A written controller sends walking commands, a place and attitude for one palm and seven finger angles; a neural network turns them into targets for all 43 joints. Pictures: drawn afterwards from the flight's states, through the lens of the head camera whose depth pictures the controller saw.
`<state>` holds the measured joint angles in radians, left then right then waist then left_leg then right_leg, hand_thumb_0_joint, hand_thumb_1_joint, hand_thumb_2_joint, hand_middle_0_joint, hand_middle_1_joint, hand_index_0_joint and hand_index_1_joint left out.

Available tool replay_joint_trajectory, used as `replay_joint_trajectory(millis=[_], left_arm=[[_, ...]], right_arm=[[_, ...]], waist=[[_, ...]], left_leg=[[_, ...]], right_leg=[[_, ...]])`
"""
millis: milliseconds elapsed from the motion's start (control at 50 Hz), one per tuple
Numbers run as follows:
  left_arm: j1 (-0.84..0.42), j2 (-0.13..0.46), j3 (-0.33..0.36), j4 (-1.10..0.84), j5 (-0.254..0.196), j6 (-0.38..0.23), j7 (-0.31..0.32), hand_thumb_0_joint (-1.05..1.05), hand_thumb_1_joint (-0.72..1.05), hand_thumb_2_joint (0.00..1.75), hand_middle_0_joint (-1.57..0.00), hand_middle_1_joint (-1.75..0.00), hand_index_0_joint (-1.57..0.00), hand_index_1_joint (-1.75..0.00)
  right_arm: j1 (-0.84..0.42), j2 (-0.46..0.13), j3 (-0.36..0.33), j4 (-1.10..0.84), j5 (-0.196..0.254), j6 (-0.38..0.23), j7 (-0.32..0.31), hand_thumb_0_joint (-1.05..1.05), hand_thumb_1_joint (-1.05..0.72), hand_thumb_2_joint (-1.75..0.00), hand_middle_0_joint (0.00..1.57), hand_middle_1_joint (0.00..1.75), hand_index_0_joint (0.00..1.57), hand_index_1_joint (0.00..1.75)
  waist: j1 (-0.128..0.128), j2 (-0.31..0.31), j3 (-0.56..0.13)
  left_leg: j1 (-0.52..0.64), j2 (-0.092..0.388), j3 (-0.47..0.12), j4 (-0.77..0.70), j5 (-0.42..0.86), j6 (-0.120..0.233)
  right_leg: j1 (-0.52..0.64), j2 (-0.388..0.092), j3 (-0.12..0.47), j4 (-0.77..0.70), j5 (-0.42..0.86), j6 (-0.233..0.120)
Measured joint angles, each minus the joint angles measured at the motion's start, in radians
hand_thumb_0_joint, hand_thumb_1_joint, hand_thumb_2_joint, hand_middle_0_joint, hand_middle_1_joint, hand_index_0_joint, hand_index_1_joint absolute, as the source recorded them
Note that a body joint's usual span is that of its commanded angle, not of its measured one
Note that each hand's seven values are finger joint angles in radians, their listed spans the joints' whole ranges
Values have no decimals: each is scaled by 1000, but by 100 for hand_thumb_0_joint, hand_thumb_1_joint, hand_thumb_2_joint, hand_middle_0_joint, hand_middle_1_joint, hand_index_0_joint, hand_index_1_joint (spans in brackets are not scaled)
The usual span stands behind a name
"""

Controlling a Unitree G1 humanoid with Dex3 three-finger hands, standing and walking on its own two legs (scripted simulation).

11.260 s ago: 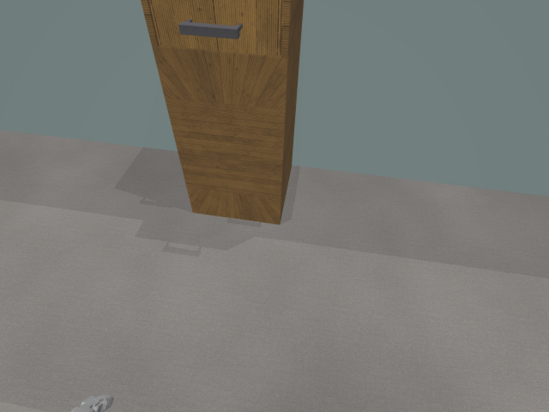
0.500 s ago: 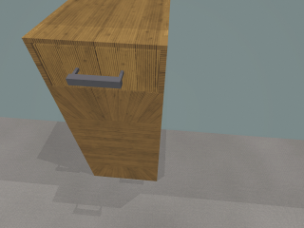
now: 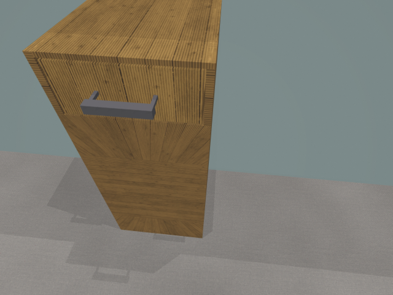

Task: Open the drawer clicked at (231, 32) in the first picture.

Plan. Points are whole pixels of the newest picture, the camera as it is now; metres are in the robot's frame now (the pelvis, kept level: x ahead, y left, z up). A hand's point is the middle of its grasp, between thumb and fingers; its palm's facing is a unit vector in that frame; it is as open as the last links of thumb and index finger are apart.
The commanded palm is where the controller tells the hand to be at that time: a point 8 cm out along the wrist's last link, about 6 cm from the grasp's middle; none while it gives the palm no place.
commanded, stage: come to a stop and stand still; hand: left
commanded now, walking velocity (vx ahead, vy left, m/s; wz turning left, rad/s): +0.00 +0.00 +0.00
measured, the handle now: (121, 103) +0.51 +0.22 +0.12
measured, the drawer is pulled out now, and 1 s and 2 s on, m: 0.00 0.00 0.00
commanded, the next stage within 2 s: look again from close up in 0.18 s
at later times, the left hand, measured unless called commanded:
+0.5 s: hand out of the picture -0.01 +0.20 -0.18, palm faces +0.00 -0.98 -0.19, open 7.4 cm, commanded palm none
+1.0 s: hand out of the picture +0.01 +0.23 -0.18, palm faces -0.03 -0.98 -0.19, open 7.4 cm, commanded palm none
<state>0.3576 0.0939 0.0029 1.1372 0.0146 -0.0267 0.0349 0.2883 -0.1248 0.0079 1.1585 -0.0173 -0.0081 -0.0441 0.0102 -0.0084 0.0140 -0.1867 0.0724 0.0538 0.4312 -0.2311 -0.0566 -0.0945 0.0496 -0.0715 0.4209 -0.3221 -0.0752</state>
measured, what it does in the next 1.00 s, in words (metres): shifts its weight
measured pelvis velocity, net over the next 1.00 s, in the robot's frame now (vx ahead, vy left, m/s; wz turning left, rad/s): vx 0.00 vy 0.06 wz -0.04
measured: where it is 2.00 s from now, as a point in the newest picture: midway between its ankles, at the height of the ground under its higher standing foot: outside the picture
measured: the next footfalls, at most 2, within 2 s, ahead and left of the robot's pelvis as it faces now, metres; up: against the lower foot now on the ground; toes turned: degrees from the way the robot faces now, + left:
none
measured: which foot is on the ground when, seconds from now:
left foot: down 0.00-1.00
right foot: down 0.00-1.00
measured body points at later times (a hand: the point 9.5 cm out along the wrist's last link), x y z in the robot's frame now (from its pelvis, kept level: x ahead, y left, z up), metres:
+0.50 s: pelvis +0.00 +0.04 -0.01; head +0.01 +0.03 +0.44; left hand -0.01 +0.25 -0.17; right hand +0.01 -0.19 -0.17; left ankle -0.01 +0.14 -0.74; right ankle -0.06 -0.06 -0.74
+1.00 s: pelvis +0.00 +0.06 +0.00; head +0.02 +0.06 +0.45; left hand +0.01 +0.28 -0.16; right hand -0.01 -0.16 -0.16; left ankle -0.01 +0.14 -0.74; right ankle -0.06 -0.06 -0.74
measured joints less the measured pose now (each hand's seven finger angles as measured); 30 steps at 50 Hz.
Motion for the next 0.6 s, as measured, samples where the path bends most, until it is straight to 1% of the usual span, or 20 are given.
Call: replay_joint_trajectory(millis=[280, 300, 340, 360, 380, 420, 460, 520, 600], left_arm=[[-14, 14, 2, -4, 0, 2, 0, 1, 91, 89, -20, -30, -20, -29], [-15, 11, 1, -4, 4, -5, 7, 1, 91, 89, -20, -30, -20, -29], [-10, 1, -4, -22, 11, -22, 16, 1, 91, 89, -20, -30, -20, -29], [-9, -3, -7, -30, 12, -26, 16, 1, 91, 89, -20, -30, -20, -29], [-7, -5, -10, -35, 13, -27, 14, 1, 91, 89, -20, -30, -20, -29], [-4, -1, -13, -44, 12, -23, 12, 1, 90, 89, -20, -30, -20, -29], [-13, 17, -11, -45, 7, -9, 13, 1, 90, 89, -20, -30, -20, -30], [-29, 39, -6, -56, 4, 9, 13, 1, 90, 89, -20, -30, -20, -29], [-53, 60, -6, -73, 3, 15, 6, 1, 91, 89, -20, -30, -20, -29]], right_arm=[[-10, -7, 2, -3, 0, 1, -2, 1, -93, -90, 20, 30, 20, 30], [-11, -12, 1, -7, 1, 4, 1, 1, -93, -90, 20, 30, 20, 30], [-23, -30, -8, -39, 4, 15, 8, 2, -93, -90, 20, 30, 20, 30], [-30, -40, -13, -57, 5, 16, 11, 2, -93, -90, 20, 30, 20, 30], [-35, -47, -16, -73, 6, 14, 14, 2, -93, -90, 20, 30, 20, 30], [-35, -56, -18, -96, 6, 4, 17, 1, -93, -90, 20, 30, 20, 30], [-29, -49, -16, -100, 4, -6, 16, 1, -93, -90, 20, 30, 20, 30], [-9, -45, -5, -97, -1, -9, 14, 1, -94, -90, 20, 30, 20, 30], [1, -44, 6, -88, -3, -2, 16, 1, -94, -90, 20, 30, 20, 30]], waist=[[-1, -5, 2], [1, 2, 0], [0, 25, 10], [-4, 37, 18], [-9, 48, 23], [-22, 62, 25], [-29, 44, 18], [-18, 28, 0], [-13, 24, -10]], left_leg=[[15, -3, 6, 0, -11, 4], [-9, 4, 9, 40, -16, 9], [-74, 2, -15, 166, -75, 39], [-92, 0, -17, 199, -94, 49], [-99, -3, -17, 205, -100, 56], [-83, -14, -16, 160, -73, 63], [-67, -34, -11, 145, -98, 62], [-56, -55, 2, 146, -97, 75], [-44, -74, 12, 129, -89, 92]], right_leg=[[19, -3, 6, -12, -3, 6], [12, 1, 6, -15, 2, 10], [-11, 11, 11, -10, 11, 17], [-21, 15, 16, -3, 13, 16], [-30, 17, 20, 7, 12, 16], [-48, 18, 21, 43, -5, 22], [-59, -3, 24, 86, -32, 33], [-55, -26, 34, 104, -45, 52], [-52, -44, 43, 104, -45, 62]])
